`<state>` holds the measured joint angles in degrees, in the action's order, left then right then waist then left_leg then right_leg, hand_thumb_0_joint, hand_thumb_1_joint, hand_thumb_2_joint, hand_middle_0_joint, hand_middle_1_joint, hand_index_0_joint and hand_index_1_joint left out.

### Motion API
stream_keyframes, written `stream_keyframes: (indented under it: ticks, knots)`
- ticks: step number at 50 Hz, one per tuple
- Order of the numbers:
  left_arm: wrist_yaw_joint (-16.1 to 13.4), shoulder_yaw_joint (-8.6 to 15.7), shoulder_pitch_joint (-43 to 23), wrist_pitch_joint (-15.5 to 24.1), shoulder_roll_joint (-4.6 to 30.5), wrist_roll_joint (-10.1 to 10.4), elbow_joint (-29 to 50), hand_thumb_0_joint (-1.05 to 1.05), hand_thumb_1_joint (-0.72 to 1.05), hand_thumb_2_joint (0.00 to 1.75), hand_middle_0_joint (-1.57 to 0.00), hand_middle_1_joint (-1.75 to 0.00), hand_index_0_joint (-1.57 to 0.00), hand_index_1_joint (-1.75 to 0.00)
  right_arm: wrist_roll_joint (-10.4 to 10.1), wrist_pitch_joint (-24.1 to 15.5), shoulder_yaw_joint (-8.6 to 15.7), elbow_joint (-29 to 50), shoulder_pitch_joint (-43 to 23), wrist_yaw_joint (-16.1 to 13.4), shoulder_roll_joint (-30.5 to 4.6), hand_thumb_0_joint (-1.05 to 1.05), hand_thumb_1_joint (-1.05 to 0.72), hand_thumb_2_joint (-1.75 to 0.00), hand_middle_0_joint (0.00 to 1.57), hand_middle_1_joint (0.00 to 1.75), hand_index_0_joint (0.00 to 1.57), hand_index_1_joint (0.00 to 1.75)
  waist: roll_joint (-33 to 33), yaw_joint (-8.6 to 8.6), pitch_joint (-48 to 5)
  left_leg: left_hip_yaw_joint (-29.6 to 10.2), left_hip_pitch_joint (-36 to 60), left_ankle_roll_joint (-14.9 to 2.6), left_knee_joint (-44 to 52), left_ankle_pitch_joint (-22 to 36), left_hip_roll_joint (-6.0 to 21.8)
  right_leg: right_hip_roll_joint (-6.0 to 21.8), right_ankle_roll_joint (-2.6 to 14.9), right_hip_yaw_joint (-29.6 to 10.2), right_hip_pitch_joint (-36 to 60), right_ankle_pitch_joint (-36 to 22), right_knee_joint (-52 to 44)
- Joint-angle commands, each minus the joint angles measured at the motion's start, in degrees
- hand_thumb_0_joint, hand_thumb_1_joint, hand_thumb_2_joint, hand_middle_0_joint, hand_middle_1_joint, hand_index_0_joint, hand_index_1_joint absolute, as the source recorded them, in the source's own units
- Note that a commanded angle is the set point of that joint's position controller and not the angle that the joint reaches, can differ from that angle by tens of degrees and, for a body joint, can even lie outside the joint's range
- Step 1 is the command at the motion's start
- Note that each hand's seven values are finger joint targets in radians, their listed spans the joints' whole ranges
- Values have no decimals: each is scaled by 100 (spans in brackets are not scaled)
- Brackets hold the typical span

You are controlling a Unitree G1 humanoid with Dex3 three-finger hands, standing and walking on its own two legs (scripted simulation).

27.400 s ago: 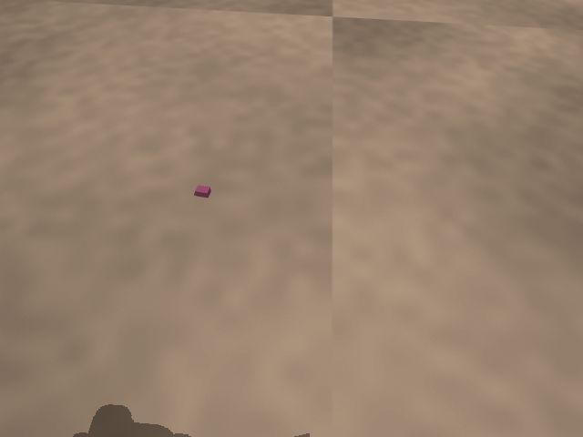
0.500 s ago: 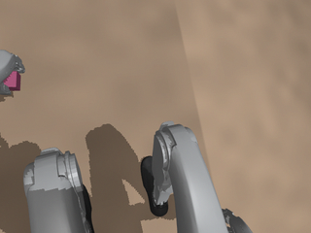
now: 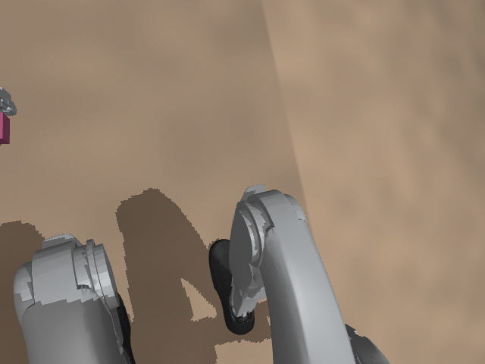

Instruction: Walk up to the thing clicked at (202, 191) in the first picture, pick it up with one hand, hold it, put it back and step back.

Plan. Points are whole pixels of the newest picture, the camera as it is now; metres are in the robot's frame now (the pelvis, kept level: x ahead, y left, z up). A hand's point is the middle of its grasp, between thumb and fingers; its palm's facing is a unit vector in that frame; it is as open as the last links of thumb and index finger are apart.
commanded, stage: rest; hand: left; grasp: from above
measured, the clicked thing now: out of the picture +0.50 +0.28 -0.23
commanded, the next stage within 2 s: open in 1.28 s
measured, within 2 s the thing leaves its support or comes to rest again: rests again in 1.14 s
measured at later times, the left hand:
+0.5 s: hand out of the picture +0.49 +0.27 -0.23, palm faces -0.50 -0.02 -0.86, open 7.1 cm
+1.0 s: hand out of the picture +0.49 +0.27 -0.25, palm faces -0.51 -0.03 -0.86, open 7.1 cm
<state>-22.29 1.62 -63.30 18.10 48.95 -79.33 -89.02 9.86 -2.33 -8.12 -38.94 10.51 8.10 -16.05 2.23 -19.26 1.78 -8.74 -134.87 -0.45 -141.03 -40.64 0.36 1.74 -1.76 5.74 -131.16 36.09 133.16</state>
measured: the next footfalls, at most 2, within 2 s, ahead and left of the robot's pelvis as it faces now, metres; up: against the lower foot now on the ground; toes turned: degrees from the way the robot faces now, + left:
none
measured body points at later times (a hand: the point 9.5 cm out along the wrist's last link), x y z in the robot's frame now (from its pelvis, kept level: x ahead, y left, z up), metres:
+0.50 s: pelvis +0.00 +0.00 -0.01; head +0.28 +0.09 +0.33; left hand +0.51 +0.27 -0.18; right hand +0.03 -0.26 -0.08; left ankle +0.07 +0.12 -0.29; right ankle +0.11 -0.13 -0.29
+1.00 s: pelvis +0.00 +0.00 -0.01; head +0.29 +0.10 +0.32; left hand +0.51 +0.27 -0.20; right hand +0.03 -0.26 -0.07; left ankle +0.07 +0.12 -0.29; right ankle +0.11 -0.13 -0.29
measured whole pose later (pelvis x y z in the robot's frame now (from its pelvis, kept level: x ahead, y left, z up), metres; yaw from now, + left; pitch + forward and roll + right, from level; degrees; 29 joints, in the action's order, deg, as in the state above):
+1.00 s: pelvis +0.00 +0.00 -0.01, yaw -4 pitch +31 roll -13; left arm -28.5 3.0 -64.2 16.6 56.4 -80.0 -95.6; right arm 13.0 -7.3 -14.9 -35.1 8.1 9.9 -18.1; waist 6.2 -23.3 8.0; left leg -12.2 -135.3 -0.6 -145.7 -42.5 0.8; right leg 0.4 -2.6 8.4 -130.5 36.1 134.9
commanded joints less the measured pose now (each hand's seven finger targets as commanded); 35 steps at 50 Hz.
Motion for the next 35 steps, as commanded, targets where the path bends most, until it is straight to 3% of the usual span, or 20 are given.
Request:
stream_keyframes:
  ticks: [1, 4, 5, 9, 15, 16, 21, 23, 25, 26, 28, 32, 35]
  knots:
    - [-357, 218, -1956, -32, 1276, 32, 771, 0, 87, 25, -117, -28, -121, -24, 39, -18, 497, -45, 1347, -49, -1593, 0, -92, -90, 20, 30, 20, 30, -2434, -171, -4000, 462, 3031, -57, 1448, 1309, -61, -324, 362, 473, 2026, -1161, -1079]
    - [-419, 236, -1964, -77, 1342, 61, 785, 0, 84, 25, -114, -25, -118, -21, 51, -63, 468, -57, 1320, -45, -1600, 0, -90, -90, 20, 30, 20, 30, -2393, -129, -3981, 467, 2974, -74, 1422, 1268, -53, -345, 356, 477, 2026, -1145, -1086]
    - [-434, 244, -1879, -110, 1341, 36, 578, 0, 82, 23, -112, -25, -116, -21, 71, -83, 446, -62, 1357, -36, -1654, 0, -90, -90, 20, 30, 20, 30, -2347, -218, -3822, 461, 2905, -65, 1358, 1293, -58, -331, 365, 504, 1981, -1162, -1063]
    - [-431, 205, -1807, -107, 1361, 82, 579, 0, 79, 19, -109, -23, -113, -19, 62, -101, 401, -41, 1308, -23, -1647, 0, -90, -90, 20, 30, 20, 30, -2288, -206, -4019, 405, 2860, -81, 1327, 1393, -39, -369, 345, 514, 2203, -1277, -1026]
    - [-473, 206, -1790, -88, 1448, 51, 390, 0, 82, 20, -112, -24, -116, -19, 123, -175, 306, -45, 1286, 0, -1716, 0, -90, -90, 20, 30, 20, 30, -2366, -328, -3702, 400, 2866, -59, 1234, 1409, -21, -380, 352, 556, 2124, -1286, -984]
    - [-517, 283, -1856, -49, 1583, 77, 593, 0, 81, 20, -111, -24, -115, -19, 123, -174, 299, -34, 1279, -6, -1725, 0, -90, -90, 20, 30, 20, 30, -2375, -253, -3883, 390, 2885, -72, 1247, 1436, -14, -394, 334, 555, 2280, -1329, -1027]
    - [-588, 255, -1792, -22, 1581, -9, 312, 0, 83, 21, -113, -24, -117, -20, 192, -238, 204, 84, 1204, 16, -1823, 0, -91, -90, 20, 30, 20, 30, -2250, -445, -3567, 365, 2803, -69, 1110, 1435, -1, -400, 344, 598, 2202, -1337, -978]
    - [-658, 308, -1787, 8, 1769, -11, 526, 0, 84, 20, -114, -23, -118, -19, 190, -246, 191, 16, 1211, 19, -1771, 0, -91, -90, 20, 30, 20, 30, -2510, -301, -3832, 357, 2967, -54, 1144, 1500, 22, -431, 343, 580, 2342, -1388, -974]
    - [-743, 356, -1724, -33, 1778, -21, 428, 0, 86, 21, -114, -26, -119, -21, 209, -269, 190, 66, 1210, 23, -1818, 0, -90, -90, 20, 30, 20, 30, -2585, -335, -3829, 336, 3042, -19, 1161, 1596, 21, -421, 350, 642, 2271, -1447, -919]
    - [-756, 278, -1691, -62, 1629, -15, 227, 0, 88, 23, -116, -24, -120, -20, 242, -280, 173, 80, 1170, 36, -1821, 0, -90, -90, 20, 30, 20, 30, -2479, -457, -3621, 321, 2926, -33, 1106, 1535, 30, -428, 344, 658, 2183, -1418, -914]
    - [-773, 193, -1822, -67, 1583, -47, 218, 0, 84, 23, -115, -23, -118, -19, 239, -287, 132, 71, 1140, 44, -1806, 0, -91, -90, 20, 30, 20, 30, -2439, -510, -3527, 296, 2831, -56, 1132, 1370, 38, -453, 339, 665, 2145, -1333, -918]
    - [-857, 269, -1775, -120, 1791, -39, 398, 0, 82, 22, -113, -22, -116, -19, 251, -341, 118, 93, 1122, 40, -1854, 0, -90, -90, 20, 30, 20, 30, -2764, -395, -3776, 273, 3130, -4, 1171, 1578, 49, -450, 350, 682, 2231, -1467, -879]
    - [-847, 242, -1735, -197, 1607, 16, 52, 0, 85, 22, -114, -23, -118, -19, 271, -362, 107, 163, 1046, 68, -1916, 0, -91, -90, 20, 30, 20, 30, -2501, -552, -3390, 227, 2897, -17, 1146, 1469, 53, -448, 338, 752, 2082, -1404, -870]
